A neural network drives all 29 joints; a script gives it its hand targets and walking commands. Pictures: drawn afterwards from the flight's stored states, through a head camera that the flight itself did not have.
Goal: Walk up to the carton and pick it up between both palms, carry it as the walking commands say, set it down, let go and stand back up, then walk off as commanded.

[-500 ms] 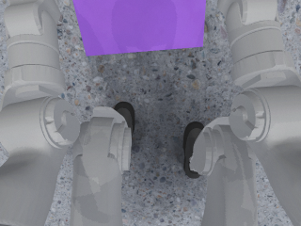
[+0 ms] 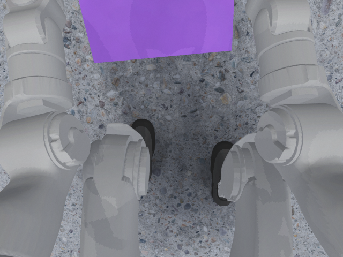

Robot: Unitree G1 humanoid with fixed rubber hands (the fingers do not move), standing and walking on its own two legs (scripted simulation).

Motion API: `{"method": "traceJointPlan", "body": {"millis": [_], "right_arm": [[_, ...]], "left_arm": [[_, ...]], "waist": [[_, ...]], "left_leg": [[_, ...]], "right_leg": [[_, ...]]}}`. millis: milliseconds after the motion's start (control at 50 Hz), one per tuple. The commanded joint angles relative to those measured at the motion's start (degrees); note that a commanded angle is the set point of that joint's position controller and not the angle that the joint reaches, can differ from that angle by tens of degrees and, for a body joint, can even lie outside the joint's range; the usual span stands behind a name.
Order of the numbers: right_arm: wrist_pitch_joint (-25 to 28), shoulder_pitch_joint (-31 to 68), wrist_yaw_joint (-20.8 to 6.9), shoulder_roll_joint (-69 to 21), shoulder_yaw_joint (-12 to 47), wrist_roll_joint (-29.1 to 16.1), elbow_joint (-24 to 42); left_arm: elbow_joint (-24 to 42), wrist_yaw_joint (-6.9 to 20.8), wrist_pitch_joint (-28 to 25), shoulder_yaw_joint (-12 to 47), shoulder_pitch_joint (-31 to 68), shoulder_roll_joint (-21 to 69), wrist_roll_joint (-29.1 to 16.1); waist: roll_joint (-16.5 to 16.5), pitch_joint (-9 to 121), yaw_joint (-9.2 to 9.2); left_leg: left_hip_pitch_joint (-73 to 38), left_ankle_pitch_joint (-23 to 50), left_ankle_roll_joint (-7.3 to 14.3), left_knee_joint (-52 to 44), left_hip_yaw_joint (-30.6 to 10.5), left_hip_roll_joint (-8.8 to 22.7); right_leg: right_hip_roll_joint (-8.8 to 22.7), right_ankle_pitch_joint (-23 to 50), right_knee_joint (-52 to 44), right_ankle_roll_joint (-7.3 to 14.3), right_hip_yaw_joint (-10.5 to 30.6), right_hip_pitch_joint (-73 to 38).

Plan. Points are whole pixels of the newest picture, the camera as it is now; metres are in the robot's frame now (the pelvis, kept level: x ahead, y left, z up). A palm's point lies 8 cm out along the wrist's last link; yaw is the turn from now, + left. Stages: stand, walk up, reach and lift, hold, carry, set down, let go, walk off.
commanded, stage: set down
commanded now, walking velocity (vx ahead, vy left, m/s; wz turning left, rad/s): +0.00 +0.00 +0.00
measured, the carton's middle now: out of the picture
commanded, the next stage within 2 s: none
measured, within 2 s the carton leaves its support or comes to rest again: rests again in 0.90 s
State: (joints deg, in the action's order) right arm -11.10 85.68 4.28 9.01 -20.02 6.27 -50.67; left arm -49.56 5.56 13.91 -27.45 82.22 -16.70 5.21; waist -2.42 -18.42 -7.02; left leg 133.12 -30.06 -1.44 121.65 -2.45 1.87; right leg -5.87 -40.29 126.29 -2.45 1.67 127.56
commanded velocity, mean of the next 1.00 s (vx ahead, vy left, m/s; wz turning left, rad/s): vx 0.00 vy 0.00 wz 0.00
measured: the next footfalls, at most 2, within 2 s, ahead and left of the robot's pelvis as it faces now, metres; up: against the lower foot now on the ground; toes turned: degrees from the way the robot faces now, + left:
none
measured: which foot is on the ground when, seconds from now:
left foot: down 0.00-1.00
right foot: down 0.00-1.00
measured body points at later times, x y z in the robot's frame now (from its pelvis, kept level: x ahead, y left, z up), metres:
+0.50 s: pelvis +0.00 +0.00 +0.00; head +0.39 +0.04 +0.23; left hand +0.54 +0.27 -0.17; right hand +0.59 -0.05 -0.17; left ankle +0.12 +0.13 -0.35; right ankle +0.08 -0.12 -0.35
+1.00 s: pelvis -0.01 +0.00 +0.01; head +0.38 +0.04 +0.22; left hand +0.50 +0.28 -0.20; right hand +0.56 -0.07 -0.20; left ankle +0.12 +0.13 -0.35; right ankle +0.08 -0.12 -0.35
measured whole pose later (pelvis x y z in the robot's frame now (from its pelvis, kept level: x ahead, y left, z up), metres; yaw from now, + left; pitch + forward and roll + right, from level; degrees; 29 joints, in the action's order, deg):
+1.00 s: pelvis -0.01 +0.00 +0.01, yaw +0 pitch +38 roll -1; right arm -6.3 85.8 7.7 16.8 -5.0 -3.8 -59.2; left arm -62.0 -3.0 2.8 -18.2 82.0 -21.2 -4.2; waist -1.4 -25.1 -6.2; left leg 129.7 -28.8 -1.4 121.0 -2.6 1.0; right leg -5.5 -39.5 125.6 -3.2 1.7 123.7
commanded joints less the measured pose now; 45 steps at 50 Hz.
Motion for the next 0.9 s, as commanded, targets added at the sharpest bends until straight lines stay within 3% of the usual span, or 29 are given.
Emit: {"method": "traceJointPlan", "body": {"millis": [0,380,580,720,800,840,880], "right_arm": [[-3.43,11.74,-13.0,-46.68,19.3,-1.92,-7.8],[-2.81,9.87,-12.5,-43.85,17.07,0.74,-8.62],[-1.17,8.34,-10.26,-34.78,15.09,1.36,-8.25],[0.6,6.78,-6.8,-20.61,12.72,1.16,-8.17],[2.32,5.49,-2.15,-2.28,10.03,-0.41,-7.9],[4.27,7.28,0.88,7.09,9.67,-2.64,-5.29],[5.91,12.27,2.81,10.44,11.63,-5.79,-2.5]], "left_arm": [[-5.5,13.4,2.41,20.21,13.51,49.48,-3.07],[-7.14,12.5,1.46,17.51,11.56,46.1,-1.34],[-7.97,9.54,-0.4,14.24,8.77,37.17,0.02],[-10.31,4.91,-3.23,10.08,5.87,22.9,0.98],[-11.03,-0.85,-6.52,5.88,3.87,5.34,0.72],[-8.83,-4.66,-9.3,4.04,5.28,-4.79,-0.71],[-5.31,-7.56,-11.68,4.74,10.19,-9.93,-3.59]], "waist": [[-4.73,46.49,-0.53],[-4.82,46.41,-0.12],[-4.3,48.58,-0.91],[-3.65,50.65,-1.83],[-2.85,52.44,-2.43],[-1.95,55.27,-2.61],[-0.87,60.26,-2.85]], "left_leg": [[-33.9,19.07,0.85,-6.11,5.84,-6.25],[-33.97,19.49,0.24,-5.57,6.02,-5.95],[-35.91,20.54,-0.44,-5.64,6.17,-5.52],[-38.19,21.05,-0.95,-6.02,5.89,-4.9],[-41.21,21.93,-1.22,-6.7,5.4,-4.26],[-44.15,25.0,-1.16,-6.68,4.76,-4.03],[-47.56,29.72,-0.89,-5.88,4.05,-3.8]], "right_leg": [[-4.03,16.56,-12.88,1.79,-5.45,-16.92],[-3.85,17.85,-12.35,1.18,-5.68,-18.15],[-3.6,18.52,-12.26,0.44,-5.66,-19.5],[-2.68,18.0,-12.4,-0.54,-5.28,-20.5],[-1.8,17.58,-12.85,-1.24,-5.15,-21.61],[-1.41,19.51,-12.42,-1.44,-5.19,-22.28],[-1.07,22.75,-11.2,-1.29,-4.8,-22.89]]}}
